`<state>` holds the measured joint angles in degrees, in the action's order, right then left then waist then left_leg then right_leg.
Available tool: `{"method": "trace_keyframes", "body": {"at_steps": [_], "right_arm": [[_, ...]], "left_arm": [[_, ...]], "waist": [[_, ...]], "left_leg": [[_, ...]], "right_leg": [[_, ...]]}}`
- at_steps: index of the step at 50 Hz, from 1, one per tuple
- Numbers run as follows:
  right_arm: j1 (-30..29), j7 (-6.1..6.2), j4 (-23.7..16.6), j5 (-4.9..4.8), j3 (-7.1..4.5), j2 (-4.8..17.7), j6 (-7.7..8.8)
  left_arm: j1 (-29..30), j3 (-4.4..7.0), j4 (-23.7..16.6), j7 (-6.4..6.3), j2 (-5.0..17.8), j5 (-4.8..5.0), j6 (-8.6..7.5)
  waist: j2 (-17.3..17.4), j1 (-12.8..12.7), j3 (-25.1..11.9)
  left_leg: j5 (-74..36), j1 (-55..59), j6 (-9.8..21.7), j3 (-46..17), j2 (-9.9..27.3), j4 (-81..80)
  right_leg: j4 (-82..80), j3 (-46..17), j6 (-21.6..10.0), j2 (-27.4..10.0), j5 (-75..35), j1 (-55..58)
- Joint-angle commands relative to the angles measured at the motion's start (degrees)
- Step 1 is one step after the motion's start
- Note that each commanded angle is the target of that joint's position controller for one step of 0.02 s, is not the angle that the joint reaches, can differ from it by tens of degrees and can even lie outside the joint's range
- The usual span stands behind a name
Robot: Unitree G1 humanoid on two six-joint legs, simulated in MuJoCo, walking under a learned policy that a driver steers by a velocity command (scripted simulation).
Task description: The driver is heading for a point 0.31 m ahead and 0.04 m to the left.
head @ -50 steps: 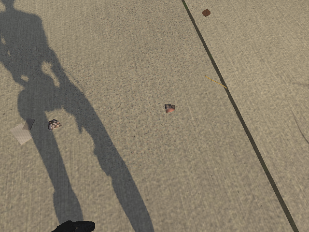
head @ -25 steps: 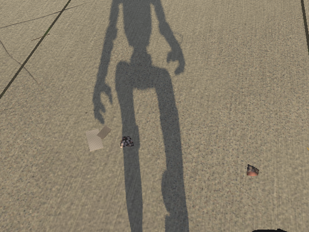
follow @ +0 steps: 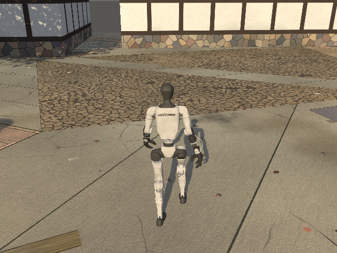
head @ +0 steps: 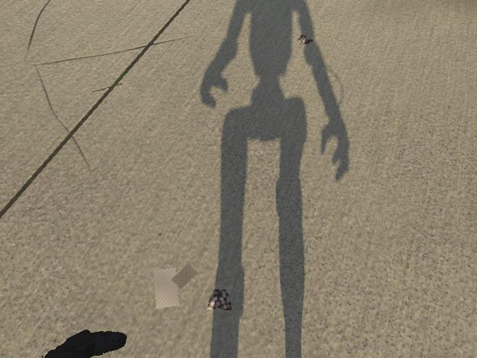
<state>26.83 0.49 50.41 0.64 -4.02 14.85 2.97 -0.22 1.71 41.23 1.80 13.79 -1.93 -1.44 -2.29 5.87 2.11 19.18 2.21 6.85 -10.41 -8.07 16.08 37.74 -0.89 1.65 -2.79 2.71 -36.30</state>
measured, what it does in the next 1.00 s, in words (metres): walks ahead: right foot, then left foot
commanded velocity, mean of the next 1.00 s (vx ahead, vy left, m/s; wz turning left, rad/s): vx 0.18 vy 0.00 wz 0.21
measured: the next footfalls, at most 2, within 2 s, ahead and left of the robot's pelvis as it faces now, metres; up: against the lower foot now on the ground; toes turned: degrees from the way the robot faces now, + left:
right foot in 0.08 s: +0.23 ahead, -0.12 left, +0.00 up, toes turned +4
left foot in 0.52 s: +0.30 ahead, +0.10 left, +0.00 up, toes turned +9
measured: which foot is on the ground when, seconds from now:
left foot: down 0.00-0.08, up 0.10-0.50, down 0.52-1.00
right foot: up 0.00-0.06, down 0.08-0.52, up 0.54-0.76, down 0.78-1.00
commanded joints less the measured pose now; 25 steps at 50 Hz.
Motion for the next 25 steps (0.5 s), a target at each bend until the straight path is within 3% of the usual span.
{"method": "trace_keyframes", "body": {"at_steps": [1, 2, 3, 4, 5, 6, 7, 8, 10, 13, 18, 22, 24, 25], "right_arm": [[-1.1, 0.75, -3.4, 0.25, -2.29, 10.4, 0.56], [-3.0, 0.53, -4.0, 0.31, -2.47, 11.2, 0.75], [-4.3, -0.03, -4.2, -0.02, -2.52, 11.6, 1.05], [-4.1, -0.67, -5.4, -0.61, -1.76, 8.7, 1.5], [2.5, -0.55, -7.2, -2.7, -0.35, 1.7, 1.33], [3.0, -0.09, -6.7, -0.57, -0.74, 6.9, 0.74], [-0.3, -0.13, -5.8, 0.29, -1.07, 7.7, 0.12], [-3.2, -0.44, -5.8, 0.6, -0.87, 6.8, -0.17], [-3.6, -1.1, -5.9, 1.26, -0.76, 5.2, -1.29], [-3.5, -1.63, -6.2, 1.19, -0.52, 3.8, -2.31], [-11.1, -2.44, -8.1, 1.15, 1.3, 1.6, -2.81], [-15.1, -2.07, -8.5, 1.09, 1.97, 2.2, -2.62], [-14.3, -1.63, -8.0, 1.35, 2.13, 2.1, -1.9], [-13.5, -1.3, -7.4, 1.83, 2.12, 2.8, -1.31]], "left_arm": [[2.4, 1.3, -5.4, -0.41, 6.4, 0.52, -1.84], [-3.2, 1.9, -3.8, -0.99, 7.8, 0.61, -2.15], [-11.3, 2.6, -1.6, -1.72, 9.3, 0.62, -2.74], [-19.7, 3.41, -0.8, -2.72, 12.3, -0.51, -3.35], [-22.0, 4.49, -1.5, -3.09, 17.7, -2.19, -3.08], [-19.0, 4.36, -1.8, -2.66, 15.0, -0.85, -2.15], [-14.1, 3.07, -2.6, -2.56, 9.8, -0.25, -1.98], [-11.9, 2.1, -2.2, -2.28, 6.3, 0.04, -2.24], [-13.1, 1.38, -0.3, -2.18, 5.0, 0.43, -3.14], [-15.0, 1.44, 1.7, -1.38, 6.2, 1.0, -4.87], [-13.5, 1.28, 2.7, -1.38, 6.9, 1.13, -3.66], [-17.0, 1.76, 4.7, -1.2, 8.5, 1.41, -2.42], [-16.6, 1.78, 5.2, -1.45, 8.5, 1.88, -1.72], [-17.9, 1.57, 5.7, -1.6, 7.6, 1.66, -1.42]], "waist": [[7.4, -3.6, 0.3], [7.4, -6.1, -2.1], [5.2, -10.1, -6.5], [1.6, -13.3, -13.6], [-12.2, -9.9, -21.9], [-10.4, -8.1, -20.9], [-3.0, -6.7, -10.2], [1.5, -6.3, -4.9], [-2.3, -4.8, -2.9], [-4.7, -3.6, -5.3], [-5.7, -4.1, -5.7], [-5.8, -6.3, -5.9], [-4.2, -5.2, -5.1], [-1.5, -5.0, -5.2]], "left_leg": [[-41.2, -1.6, 3.6, -10.1, 15.4, 4.2], [-47.9, -3.7, 2.2, -9.6, 14.3, 9.1], [-49.7, -6.0, 0.9, -7.7, 11.4, 18.9], [-37.0, -13.4, -0.2, -5.6, 7.9, 33.2], [6.8, -30.8, -2.3, 1.2, -0.9, 51.4], [10.8, -36.8, -1.8, 2.2, 1.9, 58.4], [5.5, -37.3, -2.4, 2.9, 4.7, 59.2], [2.5, -35.7, -3.1, 3.8, 6.2, 56.9], [2.8, -31.7, -4.4, 4.5, 7.4, 53.1], [1.4, -30.2, -5.4, 4.9, 5.4, 49.6], [-7.4, -25.7, -6.4, 8.8, 6.7, 31.2], [-9.8, -20.3, -6.0, 11.0, 6.9, 20.8], [-13.1, -15.6, -4.7, 11.2, 7.0, 12.3], [-17.5, -11.4, -4.0, 9.5, 7.9, 6.5]], "right_leg": [[-6.4, 0.3, -2.2, 2.8, 2.5, 7.3], [-7.3, 1.0, -3.1, 4.6, 5.0, 16.0], [-10.7, 1.5, -4.3, 4.7, 3.5, 26.7], [-12.0, -7.1, -6.6, -4.3, 10.9, 40.5], [-15.1, -32.5, -12.6, -22.3, 14.7, 56.1], [-20.4, -44.7, -14.7, -23.4, 21.6, 51.0], [-21.6, -35.4, -14.2, -21.0, 17.6, 40.9], [-21.2, -25.4, -13.5, -17.8, 4.6, 34.1], [-20.9, -12.6, -12.1, -13.4, -19.6, 28.0], [-20.2, -5.2, -12.8, -11.9, -38.6, 27.9], [-21.1, 2.9, -11.7, -8.9, -35.4, 25.0], [-18.5, 1.5, -11.1, -9.8, -28.4, 26.5], [-15.0, 0.3, -9.6, -9.6, -20.0, 25.8], [-12.3, 0.3, -7.6, -8.0, -13.5, 24.6]]}}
